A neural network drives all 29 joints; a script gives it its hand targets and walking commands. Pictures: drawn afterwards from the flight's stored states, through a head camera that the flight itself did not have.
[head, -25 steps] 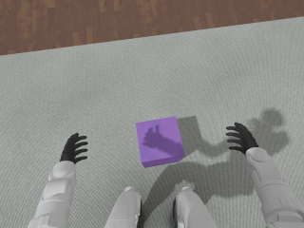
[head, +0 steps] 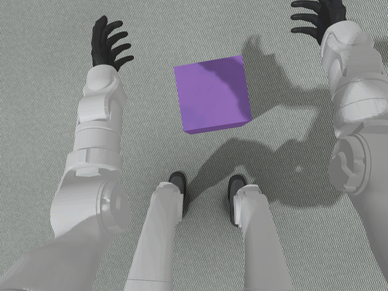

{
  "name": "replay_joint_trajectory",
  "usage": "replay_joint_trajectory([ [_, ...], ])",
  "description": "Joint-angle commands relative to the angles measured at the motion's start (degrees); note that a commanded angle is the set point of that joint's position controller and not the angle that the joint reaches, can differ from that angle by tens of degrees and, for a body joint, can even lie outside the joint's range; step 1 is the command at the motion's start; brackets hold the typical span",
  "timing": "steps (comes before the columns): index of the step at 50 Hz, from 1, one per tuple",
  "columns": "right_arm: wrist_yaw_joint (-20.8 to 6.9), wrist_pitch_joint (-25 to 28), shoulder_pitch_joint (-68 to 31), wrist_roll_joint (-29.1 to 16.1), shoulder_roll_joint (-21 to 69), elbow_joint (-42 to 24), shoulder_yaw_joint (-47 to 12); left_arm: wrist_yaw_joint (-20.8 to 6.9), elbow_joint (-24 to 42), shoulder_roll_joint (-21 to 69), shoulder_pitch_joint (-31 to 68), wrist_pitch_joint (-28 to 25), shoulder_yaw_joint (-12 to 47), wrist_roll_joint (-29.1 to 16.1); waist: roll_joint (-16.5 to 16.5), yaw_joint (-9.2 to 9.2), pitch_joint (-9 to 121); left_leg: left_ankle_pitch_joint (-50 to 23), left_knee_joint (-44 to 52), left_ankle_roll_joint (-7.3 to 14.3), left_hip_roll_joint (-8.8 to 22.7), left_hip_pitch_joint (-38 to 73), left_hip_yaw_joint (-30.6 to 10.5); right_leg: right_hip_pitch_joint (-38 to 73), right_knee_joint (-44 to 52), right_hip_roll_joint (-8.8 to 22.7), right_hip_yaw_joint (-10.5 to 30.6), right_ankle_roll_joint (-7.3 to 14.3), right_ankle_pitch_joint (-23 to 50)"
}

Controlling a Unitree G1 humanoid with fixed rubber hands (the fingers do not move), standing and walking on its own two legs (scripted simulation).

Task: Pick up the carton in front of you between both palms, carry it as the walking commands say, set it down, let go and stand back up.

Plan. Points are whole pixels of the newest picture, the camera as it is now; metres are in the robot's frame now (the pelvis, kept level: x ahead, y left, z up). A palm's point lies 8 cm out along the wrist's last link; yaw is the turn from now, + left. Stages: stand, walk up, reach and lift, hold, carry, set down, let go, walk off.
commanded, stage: reach and lift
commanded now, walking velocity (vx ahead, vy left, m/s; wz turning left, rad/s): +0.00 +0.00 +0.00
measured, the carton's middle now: (212, 100) +0.51 +0.00 -0.52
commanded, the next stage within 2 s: none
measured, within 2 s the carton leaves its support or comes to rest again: leaves its support in 1.68 s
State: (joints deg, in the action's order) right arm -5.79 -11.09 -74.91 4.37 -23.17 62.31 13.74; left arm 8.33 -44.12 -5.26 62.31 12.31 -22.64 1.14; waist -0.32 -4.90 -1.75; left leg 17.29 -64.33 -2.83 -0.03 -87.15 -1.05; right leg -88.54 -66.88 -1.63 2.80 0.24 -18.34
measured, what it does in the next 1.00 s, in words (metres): lowers itself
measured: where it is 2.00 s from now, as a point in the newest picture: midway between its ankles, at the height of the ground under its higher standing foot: (206, 208)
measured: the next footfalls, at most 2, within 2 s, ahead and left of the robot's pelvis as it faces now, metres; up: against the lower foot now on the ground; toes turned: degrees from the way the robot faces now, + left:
none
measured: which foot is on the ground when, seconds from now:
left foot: down 0.00-1.00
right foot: down 0.00-1.00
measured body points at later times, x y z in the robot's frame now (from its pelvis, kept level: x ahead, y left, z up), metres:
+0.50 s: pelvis +0.00 +0.00 -0.16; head +0.36 -0.01 +0.12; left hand +0.49 +0.20 -0.33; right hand +0.55 -0.19 -0.33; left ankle +0.10 +0.15 -0.61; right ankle +0.09 -0.11 -0.61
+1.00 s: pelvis -0.02 +0.01 -0.27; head +0.36 -0.01 -0.03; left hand +0.51 +0.20 -0.46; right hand +0.55 -0.17 -0.47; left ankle +0.09 +0.14 -0.61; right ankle +0.09 -0.11 -0.61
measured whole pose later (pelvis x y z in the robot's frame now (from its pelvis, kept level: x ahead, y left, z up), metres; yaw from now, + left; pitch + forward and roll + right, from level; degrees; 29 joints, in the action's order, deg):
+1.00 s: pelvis -0.02 +0.01 -0.27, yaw +3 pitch +38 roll +4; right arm 2.6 -2.1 -86.7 -11.8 -27.9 69.1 -1.6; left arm 9.7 -62.0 -14.6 80.3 1.6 -9.5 -14.1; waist 2.7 -2.4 -21.8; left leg 31.4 -122.9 -4.6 -3.4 -129.2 -1.1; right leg -130.1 -126.1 -1.2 3.4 -0.8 -33.6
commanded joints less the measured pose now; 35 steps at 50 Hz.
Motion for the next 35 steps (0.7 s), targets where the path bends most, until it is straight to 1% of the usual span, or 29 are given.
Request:
replay_joint_trajectory([
  [1, 0.25, 2.09, -13.73, 2.05, -5.29, -5.44, 2.04, -0.55, 6.17, -4.80, 8.32, -2.59, -3.17, 2.52, -7.03, -1.04, 58.56, -7.89, 3.96, -1.64, -4.29, 22.00, 7.03, 35.71, 5.69, -2.23, -2.76, -1.57, 10.79],
  [5, 1.16, 4.17, -10.74, 3.23, -1.38, -6.60, 3.34, -1.94, 6.06, -3.14, 5.54, -5.80, -4.75, 4.31, -7.94, -0.69, 57.78, -13.31, 0.26, -1.56, -4.49, 12.96, 6.85, 33.73, 1.30, -1.87, -1.54, -1.77, 20.02],
  [7, 1.85, 5.09, -8.16, 3.47, 0.37, -6.58, 3.76, -2.45, 4.97, -2.56, 3.80, -7.31, -5.09, 4.69, -7.87, -0.30, 57.37, -15.14, -2.66, -1.68, -4.56, 7.61, 6.60, 31.11, -1.93, -1.62, -0.81, -1.84, 24.39],
  [9, 2.68, 5.91, -5.34, 3.41, 1.65, -6.35, 3.84, -2.72, 3.39, -2.40, 2.10, -8.58, -5.10, 4.63, -7.43, 0.18, 57.13, -16.11, -6.34, -1.88, -4.56, 2.45, 6.18, 27.15, -5.81, -1.41, -0.17, -1.97, 27.26],
  [13, 4.45, 7.38, -3.10, 1.81, 1.54, -7.59, 2.83, -2.50, 2.04, -3.24, 1.22, -10.41, -3.43, 2.63, -6.27, 1.11, 58.75, -17.48, -13.92, -2.68, -4.65, -3.99, 5.33, 19.54, -13.26, -1.36, 0.39, -2.20, 28.88],
  [17, 5.97, 8.43, -5.04, -2.24, -1.97, -10.80, -0.66, -1.33, 2.69, -5.57, 3.16, -10.98, 0.69, -1.69, -5.82, 1.77, 65.39, -19.54, -22.10, -3.08, -4.61, -3.76, 4.99, 15.34, -21.36, -1.37, -0.56, -2.56, 28.20],
  [19, 6.52, 8.66, -6.90, -4.92, -4.09, -12.08, -3.06, -0.46, 3.47, -7.04, 4.75, -10.90, 2.94, -3.97, -5.74, 1.95, 68.97, -19.78, -25.87, -3.03, -4.48, -2.39, 5.11, 13.81, -25.05, -1.36, -1.29, -2.64, 26.91],
  [21, 6.83, 8.59, -8.97, -7.66, -5.98, -12.55, -5.38, 0.35, 3.93, -8.23, 6.69, -10.54, 5.09, -6.24, -5.60, 1.93, 71.20, -18.64, -29.30, -2.94, -4.30, -1.85, 5.46, 12.14, -28.30, -1.28, -1.91, -2.55, 24.10],
  [25, 7.00, 7.58, -13.83, -11.39, -8.84, -12.73, -8.24, 1.75, 5.16, -10.28, 11.51, -9.21, 7.66, -9.66, -6.08, 1.43, 72.69, -12.48, -34.41, -2.68, -3.91, -2.48, 6.43, 9.79, -32.90, -1.04, -2.96, -2.23, 15.30],
  [28, 6.82, 6.43, -17.75, -12.73, -9.99, -9.65, -9.49, 2.37, 3.25, -11.16, 15.74, -7.94, 8.43, -10.96, -6.54, 1.25, 67.53, -4.86, -37.05, -2.53, -3.36, -5.17, 6.83, 4.79, -35.04, -0.40, -3.42, -1.97, 6.00],
  [31, 6.55, 5.94, -21.32, -13.46, -10.36, -4.71, -10.66, 2.47, -1.06, -11.74, 19.95, -7.41, 8.46, -11.23, -6.16, 0.99, 60.38, 1.23, -39.45, -2.23, -2.64, -7.76, 6.84, -1.45, -36.74, 0.56, -3.17, -1.54, -1.80],
  [33, 6.46, 6.11, -23.02, -13.65, -10.53, -1.52, -11.21, 2.34, -4.07, -12.01, 22.36, -7.57, 8.35, -10.98, -5.54, 1.02, 56.51, 3.43, -41.08, -2.08, -2.28, -8.77, 6.62, -4.65, -38.02, 1.13, -2.82, -1.28, -4.79],
  [35, 6.47, 6.56, -24.42, -13.66, -10.88, 1.16, -11.46, 2.09, -6.77, -12.30, 24.38, -8.02, 8.22, -10.63, -4.79, 1.21, 53.26, 4.32, -42.76, -2.03, -2.03, -9.52, 6.29, -7.10, -39.48, 1.55, -2.45, -1.08, -6.17],
])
